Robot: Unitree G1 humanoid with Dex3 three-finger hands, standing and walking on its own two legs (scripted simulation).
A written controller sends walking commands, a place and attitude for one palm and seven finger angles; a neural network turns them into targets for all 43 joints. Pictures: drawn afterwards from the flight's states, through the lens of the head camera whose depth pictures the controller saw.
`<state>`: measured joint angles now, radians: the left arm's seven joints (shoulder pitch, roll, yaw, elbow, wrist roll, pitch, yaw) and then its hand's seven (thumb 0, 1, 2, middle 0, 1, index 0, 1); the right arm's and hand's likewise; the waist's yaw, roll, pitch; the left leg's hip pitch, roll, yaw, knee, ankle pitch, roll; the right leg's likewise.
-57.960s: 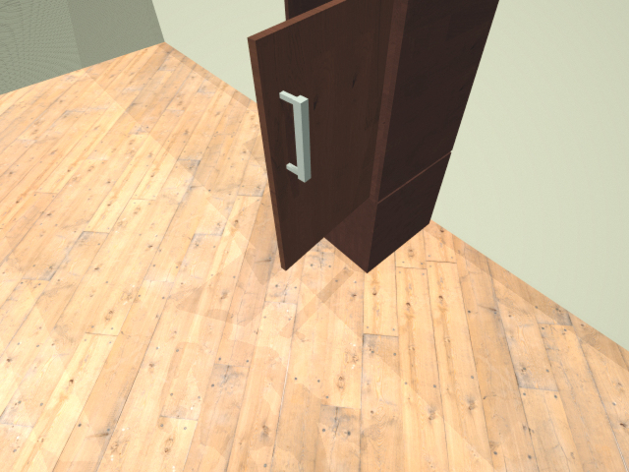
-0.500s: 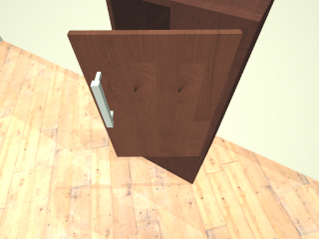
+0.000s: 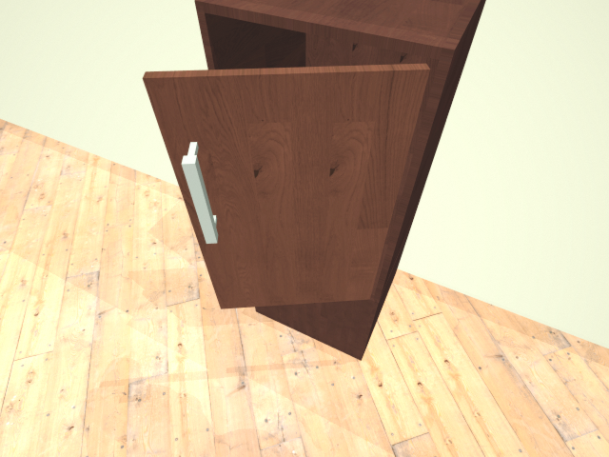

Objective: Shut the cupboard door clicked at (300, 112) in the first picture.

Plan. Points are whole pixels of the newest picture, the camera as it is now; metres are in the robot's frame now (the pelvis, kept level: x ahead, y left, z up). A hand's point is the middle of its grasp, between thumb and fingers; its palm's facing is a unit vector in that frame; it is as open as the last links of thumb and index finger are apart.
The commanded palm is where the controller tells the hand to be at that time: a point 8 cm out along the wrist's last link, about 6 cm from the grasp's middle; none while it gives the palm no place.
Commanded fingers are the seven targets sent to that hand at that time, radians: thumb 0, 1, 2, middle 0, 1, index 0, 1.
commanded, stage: come to a stop and stand still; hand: left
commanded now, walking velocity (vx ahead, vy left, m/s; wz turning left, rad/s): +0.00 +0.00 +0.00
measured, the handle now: (203, 195) +0.48 +0.18 +0.07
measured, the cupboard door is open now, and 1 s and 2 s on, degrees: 31 31 31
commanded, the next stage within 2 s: look again from close up in 0.40 s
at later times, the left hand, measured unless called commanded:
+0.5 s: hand out of the picture -0.03 +0.19 -0.17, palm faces +0.02 -0.99 -0.17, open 7.4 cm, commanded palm none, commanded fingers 0.00 0.90 0.90 -0.20 -0.30 -0.20 -0.30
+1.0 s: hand out of the picture +0.05 +0.20 -0.17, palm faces +0.00 -0.98 -0.20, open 7.4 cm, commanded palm none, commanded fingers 0.00 0.90 0.90 -0.20 -0.30 -0.20 -0.30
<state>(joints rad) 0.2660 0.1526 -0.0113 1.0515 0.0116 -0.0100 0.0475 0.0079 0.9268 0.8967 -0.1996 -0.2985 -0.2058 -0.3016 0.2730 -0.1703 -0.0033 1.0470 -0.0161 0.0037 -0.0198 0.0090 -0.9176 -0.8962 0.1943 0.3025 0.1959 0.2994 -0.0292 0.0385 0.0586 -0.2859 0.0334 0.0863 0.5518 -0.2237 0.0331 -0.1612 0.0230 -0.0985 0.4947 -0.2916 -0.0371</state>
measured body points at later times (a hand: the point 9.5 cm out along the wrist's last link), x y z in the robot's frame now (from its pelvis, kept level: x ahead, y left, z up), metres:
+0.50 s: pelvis +0.00 +0.02 +0.00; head +0.01 +0.03 +0.45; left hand -0.03 +0.24 -0.16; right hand +0.01 -0.20 -0.15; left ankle +0.05 +0.09 -0.73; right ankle -0.01 -0.10 -0.73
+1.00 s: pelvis +0.03 +0.02 +0.01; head +0.04 +0.03 +0.46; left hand +0.05 +0.25 -0.15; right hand +0.06 -0.21 -0.15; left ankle +0.05 +0.09 -0.73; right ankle -0.01 -0.10 -0.73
